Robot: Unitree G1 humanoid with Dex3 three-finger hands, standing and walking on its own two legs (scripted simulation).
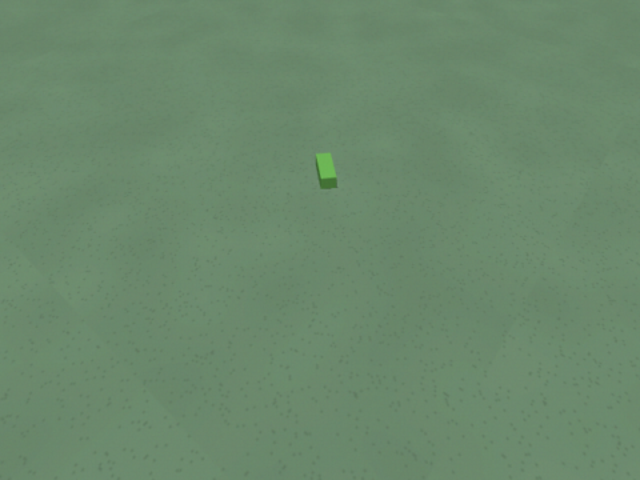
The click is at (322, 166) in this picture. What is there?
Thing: lying carton
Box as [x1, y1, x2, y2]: [316, 153, 336, 188]
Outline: 316,154 316,167 320,187 335,187 336,177 330,153
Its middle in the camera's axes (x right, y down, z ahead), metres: +0.04 -0.33 +1.86
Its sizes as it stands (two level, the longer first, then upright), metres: 0.182 0.073 0.064
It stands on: the floor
